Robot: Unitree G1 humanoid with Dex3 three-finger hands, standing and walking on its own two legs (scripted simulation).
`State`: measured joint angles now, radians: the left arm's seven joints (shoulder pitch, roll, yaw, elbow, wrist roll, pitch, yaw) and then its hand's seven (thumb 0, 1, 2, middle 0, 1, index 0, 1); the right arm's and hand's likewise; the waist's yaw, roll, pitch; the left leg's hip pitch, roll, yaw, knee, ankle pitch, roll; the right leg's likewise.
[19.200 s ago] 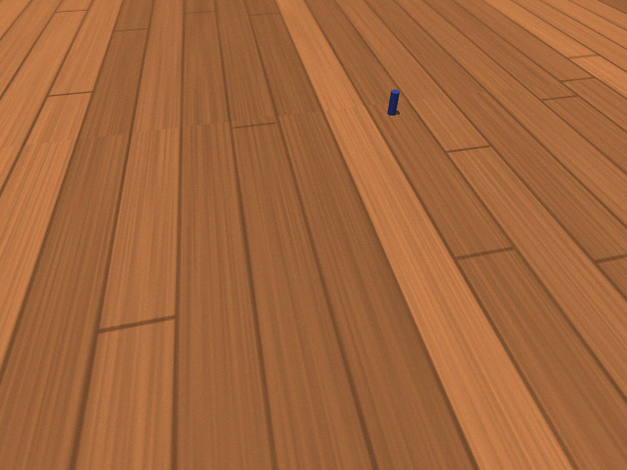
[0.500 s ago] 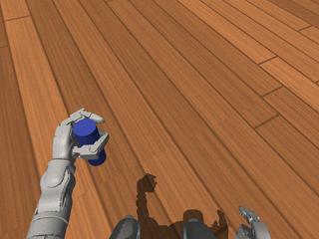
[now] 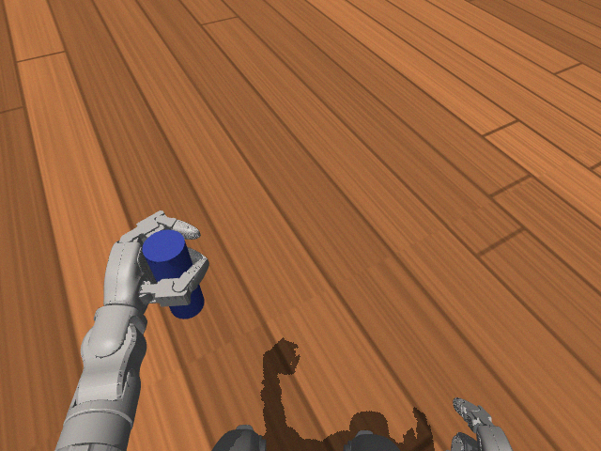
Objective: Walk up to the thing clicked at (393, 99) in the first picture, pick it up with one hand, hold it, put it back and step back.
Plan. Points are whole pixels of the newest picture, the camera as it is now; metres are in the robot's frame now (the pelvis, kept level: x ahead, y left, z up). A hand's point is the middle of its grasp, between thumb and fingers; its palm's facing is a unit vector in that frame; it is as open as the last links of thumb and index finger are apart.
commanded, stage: hold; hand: left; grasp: from the side
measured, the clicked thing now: (176, 277) +0.33 +0.18 +0.02
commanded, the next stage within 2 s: none
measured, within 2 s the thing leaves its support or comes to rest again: neither
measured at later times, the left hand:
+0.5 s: hand (177, 261) +0.33 +0.17 +0.07, palm faces +0.03 -1.00 -0.01, open 6.9 cm
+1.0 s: hand (178, 260) +0.33 +0.17 +0.07, palm faces +0.03 -1.00 +0.00, open 6.9 cm
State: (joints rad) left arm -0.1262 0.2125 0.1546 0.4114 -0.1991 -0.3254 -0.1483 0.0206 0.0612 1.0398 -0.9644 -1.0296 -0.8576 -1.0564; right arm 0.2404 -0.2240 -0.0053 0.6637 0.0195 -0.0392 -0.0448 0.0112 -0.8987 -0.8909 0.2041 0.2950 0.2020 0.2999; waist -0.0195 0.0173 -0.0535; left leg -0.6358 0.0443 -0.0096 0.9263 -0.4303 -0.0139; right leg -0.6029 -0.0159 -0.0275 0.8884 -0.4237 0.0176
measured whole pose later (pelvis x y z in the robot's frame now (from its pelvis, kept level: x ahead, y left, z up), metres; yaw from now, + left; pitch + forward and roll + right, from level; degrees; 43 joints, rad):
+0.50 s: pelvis +0.00 +0.00 +0.01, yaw +0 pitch +6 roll -1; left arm -0.12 0.21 0.14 0.39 -0.19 -0.31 -0.13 0.02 0.06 1.04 -0.96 -1.03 -0.86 -1.06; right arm 0.23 -0.22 0.00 0.65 0.02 -0.04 -0.04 0.01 -0.90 -0.89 0.20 0.30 0.20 0.30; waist -0.01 0.02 -0.04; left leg -0.55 0.04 0.00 0.86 -0.40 -0.01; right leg -0.52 -0.02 -0.02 0.82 -0.40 0.02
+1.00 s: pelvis +0.00 +0.00 +0.01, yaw +0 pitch +5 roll -1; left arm -0.14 0.20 0.15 0.43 -0.19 -0.33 -0.14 0.02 0.06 1.04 -0.96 -1.04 -0.85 -1.07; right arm 0.23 -0.22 0.00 0.66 0.02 -0.03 -0.04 0.01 -0.90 -0.89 0.20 0.30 0.20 0.30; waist -0.02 0.02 -0.03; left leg -0.53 0.04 -0.01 0.83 -0.39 -0.01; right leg -0.50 -0.02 -0.03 0.80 -0.39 0.02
